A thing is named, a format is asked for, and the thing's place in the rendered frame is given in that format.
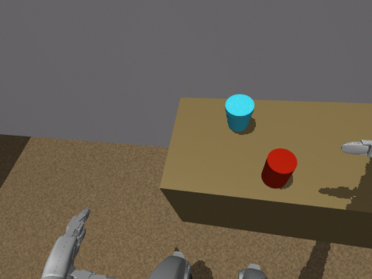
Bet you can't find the right robot hand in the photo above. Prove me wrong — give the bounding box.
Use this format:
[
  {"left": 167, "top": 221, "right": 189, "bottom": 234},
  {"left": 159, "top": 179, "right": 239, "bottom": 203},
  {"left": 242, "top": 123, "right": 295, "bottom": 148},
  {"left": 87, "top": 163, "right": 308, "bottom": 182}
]
[{"left": 341, "top": 140, "right": 372, "bottom": 157}]

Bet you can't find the left robot hand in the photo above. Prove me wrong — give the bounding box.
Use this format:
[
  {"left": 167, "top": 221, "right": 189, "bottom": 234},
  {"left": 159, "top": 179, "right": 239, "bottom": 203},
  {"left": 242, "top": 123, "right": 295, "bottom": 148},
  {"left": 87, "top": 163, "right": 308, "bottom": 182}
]
[{"left": 41, "top": 208, "right": 116, "bottom": 279}]

